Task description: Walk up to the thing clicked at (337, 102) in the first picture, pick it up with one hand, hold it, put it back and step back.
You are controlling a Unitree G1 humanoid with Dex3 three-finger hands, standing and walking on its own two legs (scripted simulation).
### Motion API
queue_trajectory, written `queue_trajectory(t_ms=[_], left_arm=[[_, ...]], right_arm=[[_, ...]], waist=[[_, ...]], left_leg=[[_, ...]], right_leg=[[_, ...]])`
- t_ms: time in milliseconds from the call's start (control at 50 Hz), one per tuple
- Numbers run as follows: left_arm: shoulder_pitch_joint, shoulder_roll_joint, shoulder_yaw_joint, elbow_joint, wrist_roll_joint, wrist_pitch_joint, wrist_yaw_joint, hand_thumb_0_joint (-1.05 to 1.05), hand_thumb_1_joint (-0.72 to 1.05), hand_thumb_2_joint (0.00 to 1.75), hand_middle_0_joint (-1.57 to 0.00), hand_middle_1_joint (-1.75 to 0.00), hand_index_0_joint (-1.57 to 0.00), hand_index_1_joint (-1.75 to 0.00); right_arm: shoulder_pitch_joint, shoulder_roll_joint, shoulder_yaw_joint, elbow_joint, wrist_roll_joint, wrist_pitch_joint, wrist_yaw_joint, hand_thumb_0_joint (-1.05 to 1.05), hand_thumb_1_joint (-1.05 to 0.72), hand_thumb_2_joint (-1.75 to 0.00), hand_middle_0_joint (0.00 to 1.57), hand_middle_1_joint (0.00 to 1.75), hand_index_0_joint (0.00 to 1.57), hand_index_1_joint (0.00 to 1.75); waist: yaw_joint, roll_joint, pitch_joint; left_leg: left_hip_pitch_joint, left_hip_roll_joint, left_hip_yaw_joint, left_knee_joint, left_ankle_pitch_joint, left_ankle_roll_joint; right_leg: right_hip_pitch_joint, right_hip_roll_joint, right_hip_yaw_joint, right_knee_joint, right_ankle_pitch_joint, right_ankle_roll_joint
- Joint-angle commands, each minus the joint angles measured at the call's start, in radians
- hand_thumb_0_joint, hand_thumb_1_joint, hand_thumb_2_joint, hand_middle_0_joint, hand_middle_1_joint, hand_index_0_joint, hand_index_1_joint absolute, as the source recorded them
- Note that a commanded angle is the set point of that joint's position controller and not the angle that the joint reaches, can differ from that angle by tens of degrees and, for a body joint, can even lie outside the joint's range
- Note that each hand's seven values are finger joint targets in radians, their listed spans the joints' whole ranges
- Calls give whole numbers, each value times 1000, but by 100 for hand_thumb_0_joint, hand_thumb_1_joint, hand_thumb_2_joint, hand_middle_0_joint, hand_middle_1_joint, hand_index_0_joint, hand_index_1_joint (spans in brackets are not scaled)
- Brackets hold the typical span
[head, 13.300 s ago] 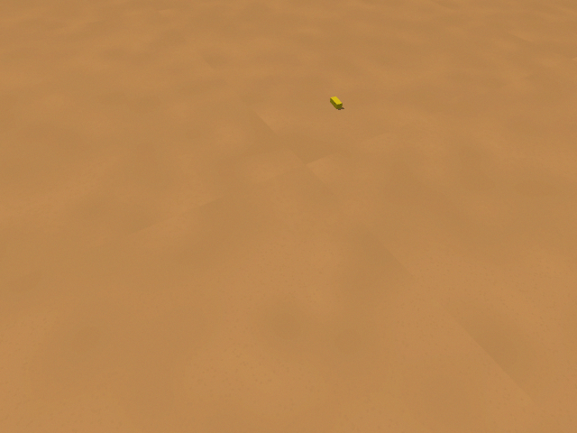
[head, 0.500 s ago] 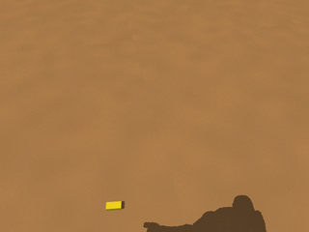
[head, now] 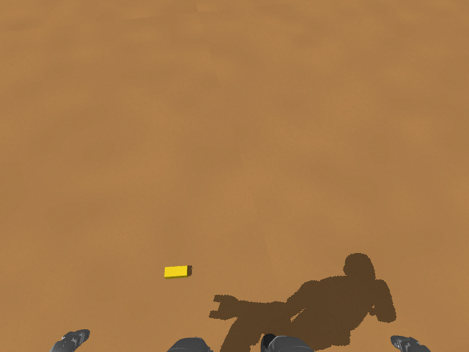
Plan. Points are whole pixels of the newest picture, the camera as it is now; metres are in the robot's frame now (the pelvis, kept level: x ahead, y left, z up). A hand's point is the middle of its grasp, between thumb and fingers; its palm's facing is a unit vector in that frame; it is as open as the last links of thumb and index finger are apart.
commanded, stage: walk up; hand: left
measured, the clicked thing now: (176, 272) +0.43 +0.25 -0.76
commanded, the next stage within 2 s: none
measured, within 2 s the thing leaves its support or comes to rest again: neither
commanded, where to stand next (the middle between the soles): +0.07 -0.05 m, yaw +4 degrees
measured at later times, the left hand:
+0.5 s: hand out of the picture +0.02 +0.31 -0.17, palm faces -0.12 -0.92 -0.37, open 7.4 cm
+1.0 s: hand out of the picture -0.08 +0.26 -0.16, palm faces -0.04 -0.94 -0.35, open 7.4 cm
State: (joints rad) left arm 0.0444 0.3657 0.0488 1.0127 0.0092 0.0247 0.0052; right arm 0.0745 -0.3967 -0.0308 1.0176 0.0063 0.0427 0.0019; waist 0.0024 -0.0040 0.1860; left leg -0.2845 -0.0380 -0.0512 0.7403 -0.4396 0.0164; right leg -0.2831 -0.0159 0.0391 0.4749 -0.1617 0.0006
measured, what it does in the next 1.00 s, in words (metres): walks backwards: left foot, then right foot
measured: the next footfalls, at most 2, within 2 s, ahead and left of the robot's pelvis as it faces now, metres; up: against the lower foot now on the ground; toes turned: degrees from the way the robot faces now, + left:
left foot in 0.12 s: -0.03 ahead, +0.14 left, +0.00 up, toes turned -1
right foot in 0.60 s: -0.11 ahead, -0.08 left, +0.00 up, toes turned -2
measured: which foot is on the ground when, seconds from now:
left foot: up 0.00-0.10, down 0.12-0.64, up 0.66-0.96, down 0.98-1.00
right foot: down 0.00-0.14, up 0.16-0.58, down 0.60-1.00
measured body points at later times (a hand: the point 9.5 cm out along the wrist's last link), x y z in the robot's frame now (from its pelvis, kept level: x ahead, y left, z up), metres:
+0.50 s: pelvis -0.10 +0.05 -0.01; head -0.01 +0.07 +0.43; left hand +0.03 +0.36 -0.15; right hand -0.03 -0.26 -0.12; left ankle -0.07 +0.14 -0.74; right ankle -0.13 -0.08 -0.71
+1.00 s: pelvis -0.23 +0.01 -0.02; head -0.16 +0.03 +0.42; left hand -0.08 +0.31 -0.13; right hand -0.16 -0.31 -0.13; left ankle -0.25 +0.13 -0.74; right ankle -0.15 -0.07 -0.74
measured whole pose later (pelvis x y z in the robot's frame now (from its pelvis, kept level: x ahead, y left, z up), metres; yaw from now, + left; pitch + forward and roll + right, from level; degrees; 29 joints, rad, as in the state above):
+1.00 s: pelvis -0.23 +0.01 -0.02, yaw -1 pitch -2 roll +2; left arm 0.11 0.36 0.08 0.68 0.05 0.08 -0.01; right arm 0.20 -0.39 -0.05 0.86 -0.02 0.01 -0.06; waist 0.01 -0.06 0.21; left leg -0.21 -0.04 0.00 0.61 -0.37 0.00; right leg -0.41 0.00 -0.04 0.67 -0.21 -0.06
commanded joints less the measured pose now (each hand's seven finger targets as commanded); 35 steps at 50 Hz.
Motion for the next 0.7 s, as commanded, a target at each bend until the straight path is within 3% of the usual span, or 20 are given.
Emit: queue_trajectory(t_ms=[0, 60, 80, 100, 120, 140, 160, 200, 240, 280, 320, 420, 480, 540, 580, 600, 620, 640, 660, 680], left_arm=[[-65, 264, 54, -146, 20, -3, 24, 0, 90, 90, -20, -30, -20, -30], [-39, 253, 46, -178, 17, 14, 28, 0, 90, 90, -20, -30, -20, -30], [-46, 244, 43, -190, 7, 24, 24, 0, 90, 90, -20, -30, -20, -30], [-29, 197, 36, -208, -2, 30, 24, 0, 90, 90, -20, -30, -20, -30], [-20, 161, 32, -213, -5, 34, 30, 0, 90, 90, -20, -30, -20, -30], [20, 176, 39, -199, 3, 43, 37, 0, 90, 90, -20, -30, -20, -30], [23, 173, 39, -204, 8, 42, 46, 0, 90, 90, -20, -30, -20, -30], [-14, 209, 54, -194, 11, 45, 45, 0, 90, 90, -20, -30, -20, -30], [70, 205, 54, -189, -1, 47, 35, 0, 90, 90, -20, -30, -20, -30], [84, 205, 64, -198, 12, 43, 31, 0, 90, 90, -20, -30, -20, -30], [59, 197, 66, -227, 18, 35, 28, 0, 90, 90, -20, -30, -20, -30], [51, 184, 71, -258, 22, 35, 17, 0, 90, 90, -20, -30, -20, -30], [115, 185, 75, -248, 28, 34, 11, 0, 90, 90, -20, -30, -20, -30], [170, 187, 85, -232, 34, 33, -3, 0, 90, 90, -20, -30, -20, -30], [223, 192, 94, -214, 37, 25, -9, 0, 90, 90, -20, -30, -20, -30], [222, 238, 106, -226, 41, 19, -9, 0, 90, 90, -20, -30, -20, -30], [170, 297, 117, -251, 31, 20, -12, 0, 90, 90, -20, -30, -20, -30], [124, 332, 118, -283, 34, 16, -10, 0, 90, 90, -20, -30, -20, -30], [90, 309, 113, -304, 34, 14, -7, 0, 90, 90, -20, -30, -20, -30], [81, 274, 107, -314, 33, 16, -6, 0, 90, 90, -20, -30, -20, -30]], right_arm=[[163, -180, -64, -59, -5, 6, -3, 0, -90, -90, 20, 30, 20, 30], [163, -164, -73, -88, -22, -4, -9, 0, -90, -90, 20, 30, 20, 30], [180, -173, -79, -88, -34, -11, -14, 0, -90, -90, 20, 30, 20, 30], [169, -225, -93, -91, -50, -14, -17, 0, -90, -90, 20, 30, 20, 30], [161, -272, -106, -106, -60, -16, -19, 0, -90, -90, 20, 30, 20, 30], [146, -284, -107, -119, -58, -17, -19, 0, -90, -90, 20, 30, 20, 30], [127, -329, -113, -151, -48, -16, -22, 0, -90, -90, 20, 30, 20, 30], [54, -283, -107, -167, -48, -23, -35, 0, -90, -90, 20, 30, 20, 30], [10, -228, -91, -185, -46, -28, -48, 0, -90, -90, 20, 30, 20, 30], [57, -215, -93, -184, -34, -32, -53, 0, -90, -90, 20, 30, 20, 30], [111, -215, -99, -183, -27, -32, -59, 0, -90, -90, 20, 30, 20, 30], [168, -227, -109, -198, -24, -36, -64, 0, -90, -90, 20, 30, 20, 30], [106, -248, -112, -237, -24, -35, -57, 0, -90, -90, 20, 30, 20, 30], [51, -259, -110, -260, -24, -34, -51, 0, -90, -90, 20, 30, 20, 30], [6, -246, -102, -269, -19, -29, -46, 0, -90, -90, 20, 30, 20, 30], [11, -220, -94, -275, -8, -28, -44, 0, -90, -90, 20, 30, 20, 30], [-3, -175, -83, -283, -2, -26, -47, 0, -90, -90, 20, 30, 20, 30], [12, -179, -86, -271, -2, -16, -58, 0, -90, -90, 20, 30, 20, 30], [59, -195, -88, -253, -2, -15, -57, 0, -90, -90, 20, 30, 20, 30], [81, -206, -83, -237, -4, -15, -51, 0, -90, -90, 20, 30, 20, 30]], waist=[[-33, -185, -271], [-30, -146, -263], [-47, -81, -257], [-32, 105, -259], [-24, 221, -235], [-12, 117, -237], [-44, 203, -248], [-24, 154, -209], [40, 134, -180], [16, 122, -206], [-15, 106, -220], [-53, 125, -229], [-26, 139, -254], [3, 118, -252], [37, 70, -253], [39, -46, -249], [36, -206, -180], [53, -276, -151], [26, -237, -113], [20, -169, -98]], left_leg=[[61, 24, -32, 148, -92, 27], [59, 26, 19, -179, 112, 15], [94, 65, -12, -322, 316, 21], [158, 155, -158, -366, 575, 25], [261, 260, -289, -350, 861, 56], [227, 318, -262, -300, 996, 119], [145, 395, -358, -344, 930, 164], [139, 346, -284, -334, 829, 177], [229, 257, -161, -277, 857, 117], [307, 273, -181, -245, 899, 146], [388, 278, -192, -228, 890, 158], [398, 290, -184, -222, 863, 140], [291, 339, -198, -226, 751, 201], [151, 328, -186, -222, 571, 178], [32, 273, -134, -155, 459, 118], [-46, 183, -72, -48, 340, 61], [-141, 7, 13, 115, 84, -2], [-97, -54, -10, 369, -232, -20], [-81, -37, -69, 453, -239, -21], [-78, -48, -93, 484, -188, -17]], right_leg=[[18, -293, 208, -30, 418, -233], [69, -202, 161, 88, 374, -151], [43, -142, 126, 164, 282, -101], [-50, -21, 67, 308, 111, -64], [-240, 123, 50, 413, -374, -34], [-227, 131, 115, 543, -443, -21], [-209, 142, 153, 613, -494, -12], [-228, 129, 202, 712, -403, -17], [-292, 130, 190, 722, -294, -22], [-280, 128, 165, 714, -307, -1], [-287, 116, 145, 592, -314, 19], [-217, 82, 97, 396, -321, 14], [-104, 41, 48, 318, -318, -3], [19, 32, 21, 188, -233, -26], [131, 16, 41, 46, -49, -59], [145, -82, 181, -1, 106, -105], [67, -218, 378, -96, 151, -229], [-86, -362, 515, -158, 209, -331], [-156, -362, 512, -163, 212, -329], [-158, -312, 422, -151, 221, -293]])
